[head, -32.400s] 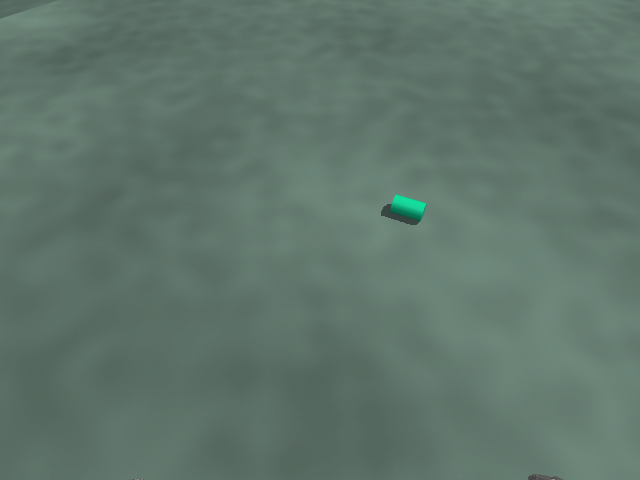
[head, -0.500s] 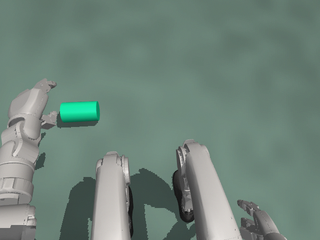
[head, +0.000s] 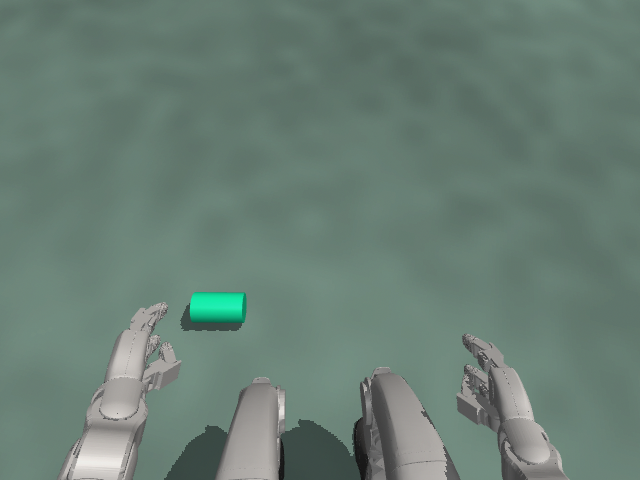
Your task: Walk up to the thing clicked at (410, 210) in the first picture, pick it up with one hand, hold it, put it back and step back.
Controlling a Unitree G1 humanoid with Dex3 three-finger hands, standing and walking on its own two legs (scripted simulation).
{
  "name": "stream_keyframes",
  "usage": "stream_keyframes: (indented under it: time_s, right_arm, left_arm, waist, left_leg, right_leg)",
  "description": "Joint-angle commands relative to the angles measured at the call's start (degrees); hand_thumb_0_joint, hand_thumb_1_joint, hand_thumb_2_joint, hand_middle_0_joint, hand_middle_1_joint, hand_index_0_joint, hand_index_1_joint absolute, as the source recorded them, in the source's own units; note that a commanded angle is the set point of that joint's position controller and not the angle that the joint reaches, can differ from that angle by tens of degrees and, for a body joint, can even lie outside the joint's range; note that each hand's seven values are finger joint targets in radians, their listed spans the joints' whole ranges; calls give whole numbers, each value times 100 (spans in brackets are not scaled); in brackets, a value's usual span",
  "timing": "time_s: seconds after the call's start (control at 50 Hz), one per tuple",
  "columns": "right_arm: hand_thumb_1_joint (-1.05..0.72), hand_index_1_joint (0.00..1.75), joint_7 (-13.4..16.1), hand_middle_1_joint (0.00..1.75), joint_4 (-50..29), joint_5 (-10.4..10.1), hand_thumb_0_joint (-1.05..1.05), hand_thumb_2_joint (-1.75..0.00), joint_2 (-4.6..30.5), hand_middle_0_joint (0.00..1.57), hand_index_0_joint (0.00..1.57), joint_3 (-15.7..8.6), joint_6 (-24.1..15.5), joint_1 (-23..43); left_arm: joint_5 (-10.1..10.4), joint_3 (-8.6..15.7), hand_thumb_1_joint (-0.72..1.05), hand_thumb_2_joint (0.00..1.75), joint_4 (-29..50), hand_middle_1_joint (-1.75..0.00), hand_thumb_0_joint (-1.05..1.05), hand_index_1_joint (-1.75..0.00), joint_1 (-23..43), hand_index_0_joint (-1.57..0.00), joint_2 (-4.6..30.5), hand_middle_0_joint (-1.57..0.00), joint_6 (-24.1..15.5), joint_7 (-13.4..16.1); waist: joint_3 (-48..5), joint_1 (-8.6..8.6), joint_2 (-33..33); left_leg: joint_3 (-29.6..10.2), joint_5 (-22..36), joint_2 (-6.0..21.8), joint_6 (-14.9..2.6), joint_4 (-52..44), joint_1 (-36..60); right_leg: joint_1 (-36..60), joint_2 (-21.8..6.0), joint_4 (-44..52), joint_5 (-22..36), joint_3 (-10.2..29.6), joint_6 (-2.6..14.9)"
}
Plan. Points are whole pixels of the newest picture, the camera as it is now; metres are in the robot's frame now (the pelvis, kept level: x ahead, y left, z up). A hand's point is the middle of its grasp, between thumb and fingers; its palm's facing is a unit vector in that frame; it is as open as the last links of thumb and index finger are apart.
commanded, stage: home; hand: left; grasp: from above
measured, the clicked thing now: (219, 307) +0.49 +0.24 -0.58
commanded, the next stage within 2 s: none
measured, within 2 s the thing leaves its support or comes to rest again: neither
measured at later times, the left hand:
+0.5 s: hand (145, 395) +0.21 +0.18 +0.06, palm faces +0.08 -0.97 -0.21, open 7.4 cm
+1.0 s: hand (149, 395) +0.21 +0.18 +0.05, palm faces +0.07 -0.98 -0.20, open 7.4 cm
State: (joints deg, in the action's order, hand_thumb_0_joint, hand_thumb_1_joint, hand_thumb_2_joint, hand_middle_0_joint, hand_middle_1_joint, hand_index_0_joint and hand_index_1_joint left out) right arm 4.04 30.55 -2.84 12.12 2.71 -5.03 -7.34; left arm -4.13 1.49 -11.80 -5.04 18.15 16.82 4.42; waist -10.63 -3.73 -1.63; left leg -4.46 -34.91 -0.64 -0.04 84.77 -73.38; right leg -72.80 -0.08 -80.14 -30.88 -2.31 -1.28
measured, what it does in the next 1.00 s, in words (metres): rises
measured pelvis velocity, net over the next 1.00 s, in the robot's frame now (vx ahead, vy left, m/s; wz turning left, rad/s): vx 0.05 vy -0.01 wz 0.03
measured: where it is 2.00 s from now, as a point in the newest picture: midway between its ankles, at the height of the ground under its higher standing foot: outside the picture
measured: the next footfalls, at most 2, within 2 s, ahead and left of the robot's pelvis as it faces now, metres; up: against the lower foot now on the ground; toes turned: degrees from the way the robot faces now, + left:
none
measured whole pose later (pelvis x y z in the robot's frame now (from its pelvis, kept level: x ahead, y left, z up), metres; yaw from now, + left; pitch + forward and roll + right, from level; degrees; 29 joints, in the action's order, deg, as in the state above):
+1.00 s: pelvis +0.05 -0.01 +0.10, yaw +2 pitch +10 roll -2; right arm 10.0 30.2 -0.8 12.7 2.2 -12.6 -17.0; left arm 3.3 1.4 6.9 -28.6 12.8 25.1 1.2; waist -9.3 -2.0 -2.8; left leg -4.2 -29.5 0.2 0.3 57.6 -38.6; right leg -38.1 0.2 -53.7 -26.0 -2.3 -0.6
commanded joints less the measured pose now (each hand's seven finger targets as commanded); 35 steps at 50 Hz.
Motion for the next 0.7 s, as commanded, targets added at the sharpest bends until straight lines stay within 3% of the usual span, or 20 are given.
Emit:
stream_keyframes:
  time_s: [0.0,0.14,0.18,0.22,0.3,0.4,0.5,0.68]
  right_arm:
    - [-90,30,287,30,-688,3,0,-90,828,20,20,-299,-385,-281]
    - [-90,30,569,30,-868,60,0,-90,697,20,20,-200,-595,-564]
    - [-90,30,623,30,-933,73,0,-90,659,20,20,-207,-657,-655]
    - [-90,30,662,30,-992,77,0,-90,653,20,20,-218,-708,-663]
    - [-90,30,718,30,-1064,118,0,-90,635,20,20,-243,-822,-675]
    - [-90,30,717,30,-1077,162,0,-90,681,20,20,-303,-952,-632]
    - [-90,30,692,30,-1028,205,0,-90,745,20,20,-354,-1053,-615]
    - [-90,30,643,30,-952,224,0,-90,781,20,20,-372,-1114,-573]
  left_arm:
    - [370,431,90,90,1514,-30,0,-30,132,-20,535,-20,58,109]
    - [779,500,90,90,2187,-30,0,-30,-1157,-20,212,-20,449,65]
    - [811,406,90,90,2409,-30,0,-30,-1513,-20,83,-20,530,24]
    - [845,484,90,90,2627,-30,0,-30,-1854,-20,111,-20,591,7]
    - [802,354,90,90,2826,-30,0,-30,-2260,-20,-10,-20,652,-82]
    - [764,314,90,90,2977,-30,0,-30,-2378,-20,-23,-20,640,-214]
    - [717,338,90,90,2896,-30,0,-30,-2225,-20,23,-20,581,-314]
    - [693,340,90,90,2920,-30,0,-30,-2217,-20,53,-20,526,-319]
  waist:
    - [-1731,-103,-492]
    - [-1303,20,-288]
    - [-1123,14,-339]
    - [-985,87,-248]
    - [-575,50,-35]
    - [-236,86,115]
    - [-182,57,-35]
    - [-409,123,-126]
  left_leg:
    - [-155,849,73,-77,-2144,2240]
    - [-11,1663,43,-67,-2904,3097]
    - [29,1925,35,-57,-3083,3278]
    - [87,2043,14,-82,-3201,3434]
    - [125,2048,-10,-125,-3373,3567]
    - [153,1825,1,-129,-3621,3661]
    - [154,2015,5,-93,-3624,3750]
    - [123,2325,6,-56,-3628,3925]
  right_leg:
    - [1912,110,1703,783,17,246]
    - [3185,139,2630,1415,-53,217]
    - [3423,143,2851,1617,-73,223]
    - [3674,158,3063,1721,-86,212]
    - [3819,161,3356,1757,-106,175]
    - [3838,169,3522,1475,-178,155]
    - [3820,157,3438,1607,-187,166]
    - [4018,143,3369,1867,-157,178]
